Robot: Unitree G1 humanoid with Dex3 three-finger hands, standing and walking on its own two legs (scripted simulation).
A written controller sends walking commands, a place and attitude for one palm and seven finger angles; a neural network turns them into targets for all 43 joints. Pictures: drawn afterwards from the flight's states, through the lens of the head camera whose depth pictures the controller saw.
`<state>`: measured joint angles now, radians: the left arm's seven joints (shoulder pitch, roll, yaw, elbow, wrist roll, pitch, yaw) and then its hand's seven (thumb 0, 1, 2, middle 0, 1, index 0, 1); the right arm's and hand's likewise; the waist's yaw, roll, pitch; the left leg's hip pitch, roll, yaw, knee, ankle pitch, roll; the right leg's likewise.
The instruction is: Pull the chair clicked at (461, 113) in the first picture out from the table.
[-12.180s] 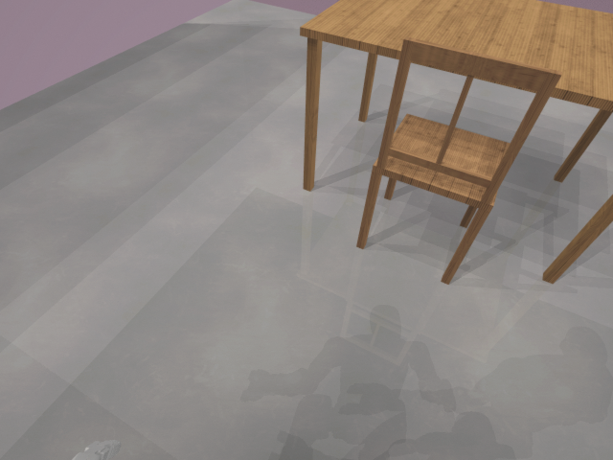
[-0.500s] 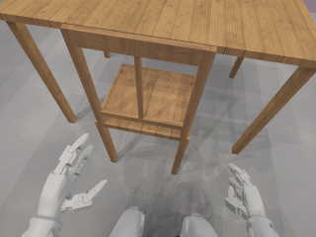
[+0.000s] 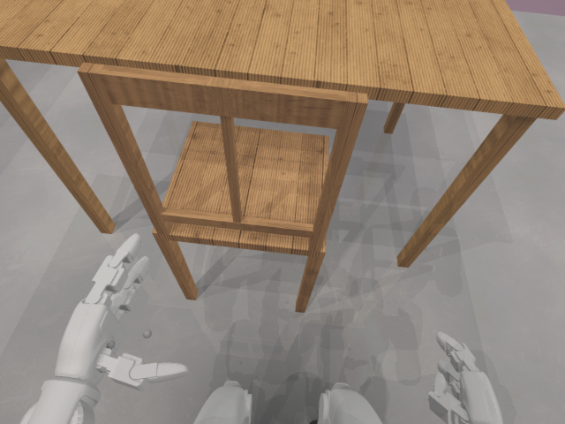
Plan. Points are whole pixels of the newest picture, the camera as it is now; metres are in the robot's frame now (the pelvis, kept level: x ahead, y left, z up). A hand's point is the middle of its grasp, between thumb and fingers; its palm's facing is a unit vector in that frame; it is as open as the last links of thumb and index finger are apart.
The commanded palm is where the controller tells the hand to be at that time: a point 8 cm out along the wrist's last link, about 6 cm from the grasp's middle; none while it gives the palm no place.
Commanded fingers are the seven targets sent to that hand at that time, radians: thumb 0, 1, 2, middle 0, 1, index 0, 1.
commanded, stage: raise the hand toward the chair's back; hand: left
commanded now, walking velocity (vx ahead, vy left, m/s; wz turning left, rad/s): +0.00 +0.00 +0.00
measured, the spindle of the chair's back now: (233, 176) +0.51 +0.12 -0.01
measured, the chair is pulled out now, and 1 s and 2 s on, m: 0.00 0.00 0.00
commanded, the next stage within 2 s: aim the fingers beside a spindle in 1.00 s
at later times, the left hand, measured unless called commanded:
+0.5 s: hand (121, 311) +0.24 +0.21 +0.05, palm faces -0.06 -1.00 -0.06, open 16.9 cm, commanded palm +0.23 +0.27 +0.06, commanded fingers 0.00 -0.50 0.30 -0.06 -0.08 -0.06 -0.08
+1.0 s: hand (124, 314) +0.24 +0.20 +0.06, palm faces -0.06 -1.00 -0.06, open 16.9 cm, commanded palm +0.22 +0.26 +0.06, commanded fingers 0.00 -0.50 0.30 -0.06 -0.08 -0.06 -0.08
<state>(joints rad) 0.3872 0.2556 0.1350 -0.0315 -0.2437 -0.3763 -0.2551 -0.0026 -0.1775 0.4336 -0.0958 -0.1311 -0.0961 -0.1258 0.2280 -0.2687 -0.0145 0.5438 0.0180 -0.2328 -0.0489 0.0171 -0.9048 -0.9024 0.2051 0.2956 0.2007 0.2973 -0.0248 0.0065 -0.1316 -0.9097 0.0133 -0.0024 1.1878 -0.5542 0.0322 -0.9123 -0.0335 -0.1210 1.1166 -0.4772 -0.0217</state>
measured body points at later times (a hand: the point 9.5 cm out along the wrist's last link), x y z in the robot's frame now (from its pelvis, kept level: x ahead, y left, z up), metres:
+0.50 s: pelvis +0.01 +0.01 +0.01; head +0.08 +0.02 +0.45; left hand +0.24 +0.26 +0.06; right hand +0.19 -0.22 -0.06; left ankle +0.01 +0.10 -0.65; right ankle +0.04 -0.11 -0.65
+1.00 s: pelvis +0.00 +0.00 +0.01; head +0.07 +0.01 +0.46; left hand +0.24 +0.26 +0.06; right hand +0.18 -0.24 -0.06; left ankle +0.01 +0.10 -0.65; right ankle +0.04 -0.11 -0.65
